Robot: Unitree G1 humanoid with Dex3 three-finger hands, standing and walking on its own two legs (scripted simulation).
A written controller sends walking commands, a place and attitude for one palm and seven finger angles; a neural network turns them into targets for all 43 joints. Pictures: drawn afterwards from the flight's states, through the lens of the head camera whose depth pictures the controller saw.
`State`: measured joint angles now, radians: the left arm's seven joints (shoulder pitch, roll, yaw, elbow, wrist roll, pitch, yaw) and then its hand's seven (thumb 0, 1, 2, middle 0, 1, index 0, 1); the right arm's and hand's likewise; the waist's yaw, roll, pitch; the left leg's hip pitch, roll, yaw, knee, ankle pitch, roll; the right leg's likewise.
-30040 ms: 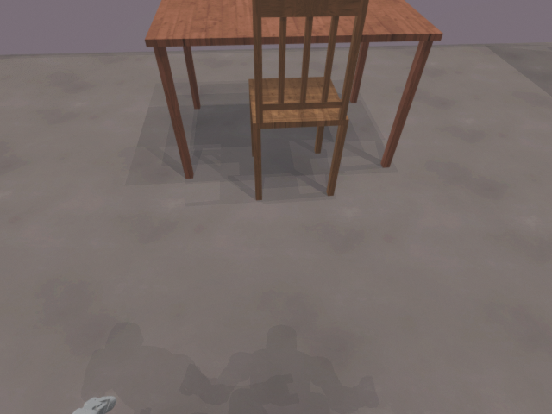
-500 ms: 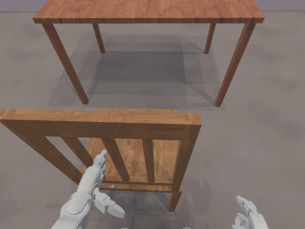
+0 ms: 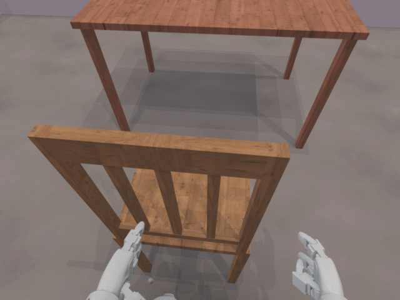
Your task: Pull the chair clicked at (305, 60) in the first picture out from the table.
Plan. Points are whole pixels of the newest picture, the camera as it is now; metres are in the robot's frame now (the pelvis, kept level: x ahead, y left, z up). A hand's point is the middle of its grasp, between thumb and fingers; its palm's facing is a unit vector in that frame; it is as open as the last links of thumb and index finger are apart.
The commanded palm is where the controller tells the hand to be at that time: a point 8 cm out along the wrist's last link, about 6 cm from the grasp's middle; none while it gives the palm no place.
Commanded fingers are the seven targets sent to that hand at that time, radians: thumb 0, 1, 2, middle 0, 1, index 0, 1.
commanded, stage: draw the hand back to the body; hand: left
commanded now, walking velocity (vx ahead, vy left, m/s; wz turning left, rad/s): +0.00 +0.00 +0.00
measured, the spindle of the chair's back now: (171, 205) +0.32 +0.08 -0.01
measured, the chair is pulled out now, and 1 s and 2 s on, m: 0.59 0.59 0.59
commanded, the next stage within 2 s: step back with the hand held close in 1.62 s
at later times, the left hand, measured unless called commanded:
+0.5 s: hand (111, 266) +0.18 +0.15 +0.07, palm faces -0.07 -0.99 -0.08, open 17.5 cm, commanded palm +0.15 +0.21 +0.09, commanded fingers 0.00 -0.41 0.27 -0.02 -0.03 -0.02 -0.03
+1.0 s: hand (25, 225) +0.20 +0.24 +0.16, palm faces +0.36 -0.84 -0.40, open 12.8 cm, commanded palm +0.16 +0.28 +0.18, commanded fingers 0.00 0.50 0.71 -0.14 -0.22 -0.14 -0.22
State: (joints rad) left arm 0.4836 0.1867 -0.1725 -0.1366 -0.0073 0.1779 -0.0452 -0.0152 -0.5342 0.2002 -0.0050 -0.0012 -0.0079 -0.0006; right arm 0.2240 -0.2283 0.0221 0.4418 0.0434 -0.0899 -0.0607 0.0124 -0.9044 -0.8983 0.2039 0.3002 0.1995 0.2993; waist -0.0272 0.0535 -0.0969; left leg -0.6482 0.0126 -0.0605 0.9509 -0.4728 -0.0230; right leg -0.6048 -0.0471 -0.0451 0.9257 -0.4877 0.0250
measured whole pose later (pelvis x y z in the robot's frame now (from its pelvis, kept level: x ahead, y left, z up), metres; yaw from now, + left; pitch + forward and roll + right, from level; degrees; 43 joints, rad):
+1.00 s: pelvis +0.02 +0.01 +0.04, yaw -1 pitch +0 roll -1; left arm 0.57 0.31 0.20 -0.45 -0.05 -0.05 0.16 -0.01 0.16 0.54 -0.10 -0.14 -0.11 -0.14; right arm 0.17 -0.21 0.03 0.59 0.03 -0.09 -0.10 0.01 -0.90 -0.90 0.20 0.30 0.20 0.30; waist 0.08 0.08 0.01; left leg -0.27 0.02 -0.04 0.68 -0.39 -0.01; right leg -0.22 -0.04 -0.04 0.61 -0.38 0.04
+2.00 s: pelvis +0.00 +0.01 +0.05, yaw -3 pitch +0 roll +0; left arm 0.56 0.38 0.39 -0.47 -0.06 -0.13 0.11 0.01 0.89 0.90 -0.21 -0.30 -0.21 -0.30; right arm 0.12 -0.22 -0.02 0.58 0.03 -0.03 -0.07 0.01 -0.91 -0.90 0.20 0.30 0.20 0.30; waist 0.03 0.10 0.10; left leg -0.23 0.02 0.01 0.51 -0.28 0.00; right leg -0.21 -0.04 0.01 0.48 -0.27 0.05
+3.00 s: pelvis -0.08 +0.03 +0.03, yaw +0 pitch +2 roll -1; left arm 0.59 0.44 0.47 -0.63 -0.05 -0.25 0.15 0.01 0.89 0.90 -0.21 -0.30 -0.22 -0.30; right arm 0.16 -0.20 -0.05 0.63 0.02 -0.10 -0.08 0.01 -0.91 -0.90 0.20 0.30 0.20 0.30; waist -0.01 -0.01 0.10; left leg -0.41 0.00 -0.03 0.67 -0.29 0.01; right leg -0.45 -0.07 -0.02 0.63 -0.21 0.04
